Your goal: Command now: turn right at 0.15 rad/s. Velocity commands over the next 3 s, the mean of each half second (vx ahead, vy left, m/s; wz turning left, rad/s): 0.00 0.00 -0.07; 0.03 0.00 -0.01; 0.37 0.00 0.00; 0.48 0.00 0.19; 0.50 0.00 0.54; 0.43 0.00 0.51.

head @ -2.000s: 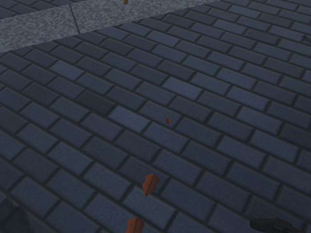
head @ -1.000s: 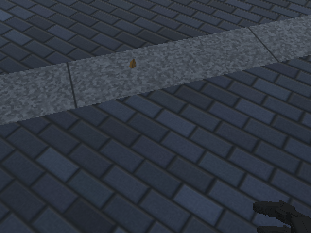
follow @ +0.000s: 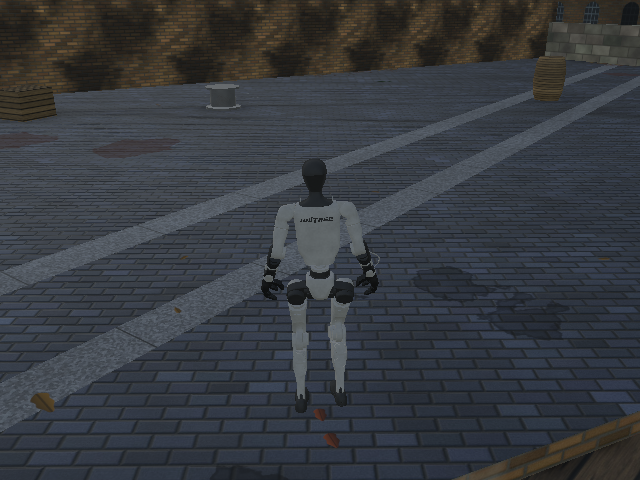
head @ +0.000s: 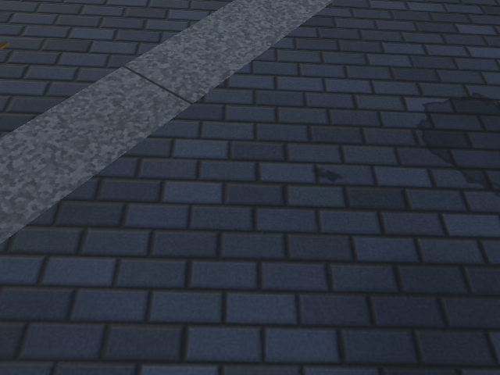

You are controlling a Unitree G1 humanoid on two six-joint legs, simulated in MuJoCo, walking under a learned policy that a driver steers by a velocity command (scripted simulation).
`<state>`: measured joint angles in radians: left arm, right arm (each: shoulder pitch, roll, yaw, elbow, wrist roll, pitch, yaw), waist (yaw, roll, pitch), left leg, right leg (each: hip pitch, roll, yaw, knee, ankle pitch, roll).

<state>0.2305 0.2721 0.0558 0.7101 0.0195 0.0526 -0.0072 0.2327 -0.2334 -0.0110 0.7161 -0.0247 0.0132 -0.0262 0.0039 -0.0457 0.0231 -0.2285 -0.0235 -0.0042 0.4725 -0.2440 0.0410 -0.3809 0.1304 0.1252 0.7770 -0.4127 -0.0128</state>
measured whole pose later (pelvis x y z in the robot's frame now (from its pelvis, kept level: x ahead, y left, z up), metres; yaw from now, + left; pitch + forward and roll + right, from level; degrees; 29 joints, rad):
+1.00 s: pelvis -0.01 -0.01 +0.00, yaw +0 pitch -1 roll +0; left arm 0.30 0.20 0.01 1.10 0.02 0.01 0.03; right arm 0.28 -0.20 -0.01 1.09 -0.02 0.02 -0.02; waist 0.00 0.00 0.00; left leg -0.21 -0.02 -0.02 0.50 -0.36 0.04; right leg -0.14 0.06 0.06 0.45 -0.34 -0.06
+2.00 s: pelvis +0.47 +0.00 +0.00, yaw +8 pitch +0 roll -1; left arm 0.43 0.17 0.02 1.07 0.02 -0.11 0.02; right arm 0.11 -0.19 -0.04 0.93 -0.02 -0.02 0.04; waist 0.03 0.03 0.05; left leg -0.65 0.08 0.05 0.75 0.01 0.08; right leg 0.07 0.08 -0.21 0.20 -0.28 -0.08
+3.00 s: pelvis +1.00 +0.16 +0.01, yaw +40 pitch +1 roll +0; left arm 0.36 0.24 0.04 0.87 0.02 -0.09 0.00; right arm 0.13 -0.27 -0.05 0.77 -0.03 -0.01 0.04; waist 0.04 0.04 0.06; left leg -0.60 0.01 -0.03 0.83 -0.16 0.03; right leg -0.11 0.00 -0.14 0.31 -0.21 -0.04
